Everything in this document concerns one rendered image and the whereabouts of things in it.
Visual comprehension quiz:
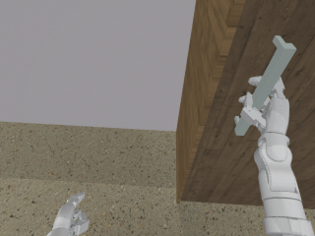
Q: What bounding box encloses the robot right forearm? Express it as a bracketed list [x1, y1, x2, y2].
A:
[254, 132, 315, 236]

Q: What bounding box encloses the wardrobe door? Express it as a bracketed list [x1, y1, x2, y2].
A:
[181, 0, 315, 209]

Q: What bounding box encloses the right robot hand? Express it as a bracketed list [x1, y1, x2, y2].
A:
[238, 76, 289, 136]

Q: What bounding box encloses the left robot hand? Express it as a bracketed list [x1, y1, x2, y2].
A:
[52, 192, 90, 236]

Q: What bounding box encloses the handle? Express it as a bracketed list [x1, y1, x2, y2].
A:
[234, 35, 296, 136]

